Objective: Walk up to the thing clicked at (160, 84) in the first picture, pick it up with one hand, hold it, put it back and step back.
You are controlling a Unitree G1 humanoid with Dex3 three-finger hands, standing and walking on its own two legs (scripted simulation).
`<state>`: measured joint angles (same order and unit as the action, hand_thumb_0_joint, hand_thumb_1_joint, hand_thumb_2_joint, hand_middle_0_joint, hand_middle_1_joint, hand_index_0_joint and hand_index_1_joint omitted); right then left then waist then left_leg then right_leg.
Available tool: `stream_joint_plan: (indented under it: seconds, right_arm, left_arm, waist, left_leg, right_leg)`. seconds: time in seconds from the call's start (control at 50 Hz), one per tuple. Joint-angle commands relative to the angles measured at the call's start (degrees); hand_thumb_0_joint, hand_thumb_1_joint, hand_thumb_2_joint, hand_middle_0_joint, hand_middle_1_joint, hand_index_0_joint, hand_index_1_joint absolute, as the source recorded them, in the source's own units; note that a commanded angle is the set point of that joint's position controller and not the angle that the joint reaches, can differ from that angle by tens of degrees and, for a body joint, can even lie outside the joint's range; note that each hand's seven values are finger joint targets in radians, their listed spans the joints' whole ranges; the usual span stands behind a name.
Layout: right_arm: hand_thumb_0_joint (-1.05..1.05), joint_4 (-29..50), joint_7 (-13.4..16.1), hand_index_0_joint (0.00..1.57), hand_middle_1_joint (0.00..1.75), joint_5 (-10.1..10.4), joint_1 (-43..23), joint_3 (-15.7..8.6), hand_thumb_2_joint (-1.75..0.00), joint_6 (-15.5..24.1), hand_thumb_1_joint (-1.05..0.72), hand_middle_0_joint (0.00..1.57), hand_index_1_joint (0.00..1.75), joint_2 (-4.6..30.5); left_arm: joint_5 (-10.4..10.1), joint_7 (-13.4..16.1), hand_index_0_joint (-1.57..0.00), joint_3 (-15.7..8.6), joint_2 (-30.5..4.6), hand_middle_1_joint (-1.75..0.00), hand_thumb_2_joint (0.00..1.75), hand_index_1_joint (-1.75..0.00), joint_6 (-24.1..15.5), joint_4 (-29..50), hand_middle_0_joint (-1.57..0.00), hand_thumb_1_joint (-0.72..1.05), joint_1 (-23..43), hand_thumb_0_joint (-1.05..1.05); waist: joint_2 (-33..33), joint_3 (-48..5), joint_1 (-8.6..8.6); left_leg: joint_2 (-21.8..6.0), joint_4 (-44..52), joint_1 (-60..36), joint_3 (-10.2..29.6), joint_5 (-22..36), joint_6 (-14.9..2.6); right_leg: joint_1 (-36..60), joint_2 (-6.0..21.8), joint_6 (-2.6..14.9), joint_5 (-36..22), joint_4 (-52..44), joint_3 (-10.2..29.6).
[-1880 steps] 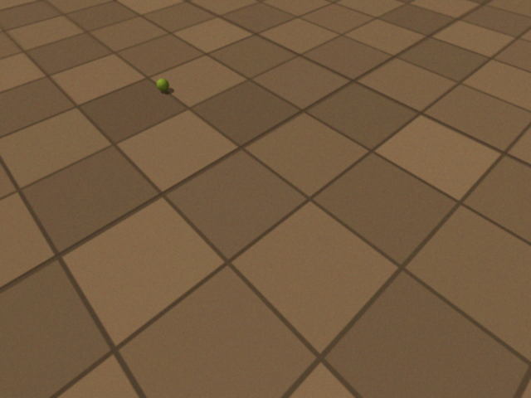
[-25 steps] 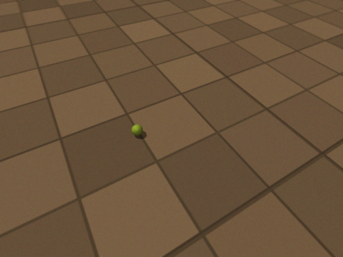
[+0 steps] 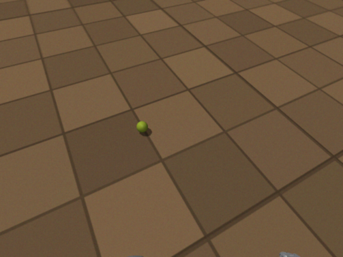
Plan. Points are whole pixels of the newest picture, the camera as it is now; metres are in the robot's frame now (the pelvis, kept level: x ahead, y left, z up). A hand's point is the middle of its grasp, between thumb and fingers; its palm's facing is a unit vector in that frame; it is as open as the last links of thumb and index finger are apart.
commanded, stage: step back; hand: left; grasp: from above
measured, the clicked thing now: (142, 126) +1.03 +0.22 -0.72
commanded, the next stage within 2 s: stand in 0.10 s
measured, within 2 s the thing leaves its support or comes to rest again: neither
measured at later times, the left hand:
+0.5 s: hand out of the picture +0.11 +0.25 -0.13, palm faces -0.03 -0.94 -0.34, open 7.3 cm
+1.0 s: hand out of the picture +0.11 +0.25 -0.13, palm faces -0.03 -0.94 -0.34, open 7.3 cm
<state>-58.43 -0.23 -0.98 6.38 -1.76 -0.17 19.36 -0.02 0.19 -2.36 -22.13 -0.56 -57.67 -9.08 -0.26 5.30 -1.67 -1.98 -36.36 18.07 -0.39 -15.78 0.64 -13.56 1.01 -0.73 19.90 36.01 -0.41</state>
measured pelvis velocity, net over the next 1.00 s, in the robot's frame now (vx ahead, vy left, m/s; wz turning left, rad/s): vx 0.03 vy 0.00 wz -0.01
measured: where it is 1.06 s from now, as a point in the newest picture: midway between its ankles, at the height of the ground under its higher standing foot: outside the picture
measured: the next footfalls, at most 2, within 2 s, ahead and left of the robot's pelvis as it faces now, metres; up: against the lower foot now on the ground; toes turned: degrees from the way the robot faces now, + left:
none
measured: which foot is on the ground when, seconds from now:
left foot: down 0.00-1.00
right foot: down 0.00-1.00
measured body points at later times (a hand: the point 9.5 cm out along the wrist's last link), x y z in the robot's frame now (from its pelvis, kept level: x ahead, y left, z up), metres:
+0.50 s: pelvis +0.02 +0.00 +0.02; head +0.03 +0.00 +0.47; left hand +0.11 +0.30 -0.11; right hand +0.11 -0.30 -0.11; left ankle +0.04 +0.13 -0.72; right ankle +0.00 -0.13 -0.72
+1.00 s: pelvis +0.03 +0.00 +0.02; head +0.03 +0.00 +0.47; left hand +0.11 +0.30 -0.11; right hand +0.10 -0.31 -0.11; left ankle +0.04 +0.13 -0.72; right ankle +0.00 -0.13 -0.72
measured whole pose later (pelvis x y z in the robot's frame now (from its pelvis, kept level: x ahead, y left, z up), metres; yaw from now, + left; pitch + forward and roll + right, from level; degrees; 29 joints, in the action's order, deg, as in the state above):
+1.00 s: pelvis +0.03 +0.00 +0.02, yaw -1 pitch -2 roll +0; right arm -66.4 -0.5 -0.3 4.9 -0.5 0.6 19.8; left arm 0.1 -0.4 -0.2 -20.1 -1.1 -65.2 -5.6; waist 0.0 2.6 0.6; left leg -1.8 -18.0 7.8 -1.6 -8.4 1.3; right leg -3.9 1.1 -1.0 12.2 17.8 0.2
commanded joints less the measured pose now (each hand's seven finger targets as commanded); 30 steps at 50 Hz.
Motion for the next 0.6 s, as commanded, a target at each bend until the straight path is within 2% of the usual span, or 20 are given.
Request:
stream_joint_plan:
  seconds: [0.0, 0.06, 0.08, 0.14, 0.18, 0.22, 0.24, 0.34, 0.4, 0.44, 0.48, 0.58]
  right_arm:
    - [0.0, 2.85, 0.84, 0.2, 0.3, 0.16, -4.92, -2.3, -0.9, 1.31, -0.9, 0.2, 0.3, 13.21]
    - [0.0, 1.11, 0.61, 0.2, 0.3, 0.16, -5.3, -2.09, -0.9, 1.64, -0.9, 0.2, 0.3, 12.89]
    - [0.0, 0.45, 0.25, 0.2, 0.3, 0.59, -4.2, -1.55, -0.9, 1.99, -0.9, 0.2, 0.3, 13.08]
    - [0.0, -0.71, 0.01, 0.2, 0.3, 0.71, -5.93, -1.38, -0.9, 2.32, -0.9, 0.2, 0.3, 12.4]
    - [0.0, -1.58, -0.01, 0.2, 0.3, 0.73, -5.67, -1.22, -0.9, 2.47, -0.9, 0.2, 0.3, 12.21]
    - [0.0, -2.21, 0.01, 0.2, 0.3, 0.72, -5.8, -1.34, -0.9, 2.45, -0.9, 0.2, 0.3, 12.35]
    - [0.0, -2.36, -0.01, 0.2, 0.3, 0.71, -5.77, -1.24, -0.9, 2.51, -0.9, 0.2, 0.3, 12.18]
    - [0.0, -3.29, 0.08, 0.2, 0.3, 0.62, -6.35, -1.17, -0.9, 2.4, -0.9, 0.2, 0.3, 11.81]
    - [0.0, -3.52, 0.12, 0.2, 0.3, 0.66, -6.66, -1.1, -0.9, 2.59, -0.9, 0.2, 0.3, 11.83]
    - [0.0, -3.93, 0.19, 0.2, 0.3, 0.65, -6.51, -1.1, -0.9, 2.54, -0.9, 0.2, 0.3, 12.09]
    - [0.0, -4.23, 0.24, 0.2, 0.3, 0.66, -5.68, -1.05, -0.9, 2.43, -0.9, 0.2, 0.3, 12.28]
    - [0.0, -4.39, 0.22, 0.2, 0.3, 0.61, -6.17, -1.0, -0.9, 2.17, -0.9, 0.2, 0.3, 12.34]
  left_arm:
    - [0.47, 0.58, -0.2, -2.43, -12.5, -0.3, 0.9, -0.3, -1.62, 1.42, -0.2, 0.9, 0.06, 0.0]
    - [0.3, 0.58, -0.2, -2.01, -11.63, -0.3, 0.9, -0.3, -1.81, 0.49, -0.2, 0.9, 2.03, 0.0]
    - [0.16, 0.23, -0.2, -0.29, -9.23, -0.3, 0.9, -0.3, -1.8, -0.79, -0.2, 0.9, 2.23, 0.0]
    - [0.28, 0.03, -0.2, 0.07, -10.1, -0.3, 0.9, -0.3, -2.0, -1.89, -0.2, 0.9, 3.86, 0.0]
    - [0.34, 0.07, -0.2, 0.15, -10.58, -0.3, 0.9, -0.3, -2.18, -2.27, -0.2, 0.9, 5.15, 0.0]
    - [0.21, 0.16, -0.2, 0.17, -10.61, -0.3, 0.9, -0.3, -2.28, -3.09, -0.2, 0.9, 5.12, 0.0]
    - [0.22, 0.15, -0.2, 0.22, -10.67, -0.3, 0.9, -0.3, -2.37, -3.28, -0.2, 0.9, 5.45, 0.0]
    - [0.24, 0.25, -0.2, 0.06, -10.71, -0.3, 0.9, -0.3, -2.14, -4.33, -0.2, 0.9, 6.19, 0.0]
    - [0.33, 0.28, -0.2, 0.07, -10.52, -0.3, 0.9, -0.3, -2.22, -4.38, -0.2, 0.9, 6.53, 0.0]
    - [0.38, 0.34, -0.2, 0.2, -10.22, -0.3, 0.9, -0.3, -2.19, -4.61, -0.2, 0.9, 6.23, 0.0]
    - [0.34, 0.4, -0.2, 0.1, -10.36, -0.3, 0.9, -0.3, -2.14, -4.47, -0.2, 0.9, 6.92, 0.0]
    - [0.37, 0.4, -0.2, 0.01, -10.41, -0.3, 0.9, -0.3, -1.93, -4.79, -0.2, 0.9, 6.11, 0.0]
  waist:
    - [4.08, -6.15, 0.46]
    - [3.5, -7.86, 0.77]
    - [4.28, -9.39, 1.58]
    - [1.76, -7.27, 1.77]
    - [0.49, -8.13, 2.12]
    - [0.23, -8.13, 2.01]
    - [-0.22, -8.99, 2.06]
    - [-0.48, -7.73, 1.69]
    - [-0.23, -8.81, 1.69]
    - [-0.04, -8.3, 1.65]
    - [0.27, -7.96, 2.08]
    - [-0.51, -7.25, 1.62]
  left_leg:
    - [-6.12, 10.64, -2.0, 7.18, 4.26, -3.5]
    - [-6.79, 12.01, -5.67, 6.62, 9.48, -3.58]
    - [-6.52, 13.95, -7.57, 7.53, 8.98, -3.43]
    - [-6.23, 15.17, -11.32, 6.51, 10.66, -2.73]
    - [-6.2, 15.46, -12.84, 5.73, 15.43, -2.37]
    - [-6.13, 16.38, -13.51, 5.34, 15.32, -2.35]
    - [-6.28, 16.35, -14.62, 5.07, 17.84, -2.35]
    - [-5.8, 18.89, -13.04, 4.51, 14.64, -1.69]
    - [-6.07, 18.55, -14.95, 4.17, 18.5, -1.4]
    - [-6.08, 18.36, -15.0, 4.01, 19.05, -1.31]
    - [-5.91, 19.23, -13.48, 3.78, 17.2, -1.1]
    - [-5.84, 19.81, -13.76, 3.91, 15.47, -1.04]
  right_leg:
    - [1.57, 4.7, 3.86, -10.54, -8.72, 6.96]
    - [2.53, 4.37, 3.34, -14.75, -9.19, 5.98]
    - [4.0, 4.87, 2.57, -12.59, -11.92, 5.75]
    - [2.06, 5.24, 2.13, -12.71, -15.65, 5.98]
    - [3.75, 5.78, 1.84, -16.62, -16.25, 5.6]
    - [4.46, 6.05, 1.58, -17.04, -17.4, 5.64]
    - [5.48, 6.3, 1.56, -19.39, -17.23, 5.51]
    - [6.69, 6.38, 1.34, -16.3, -19.12, 5.16]
    - [7.06, 6.72, 1.41, -19.82, -19.18, 5.18]
    - [7.01, 6.77, 1.22, -20.94, -19.68, 5.05]
    - [7.88, 6.7, 1.11, -19.6, -20.09, 5.12]
    - [7.11, 6.5, 1.14, -17.58, -20.99, 4.83]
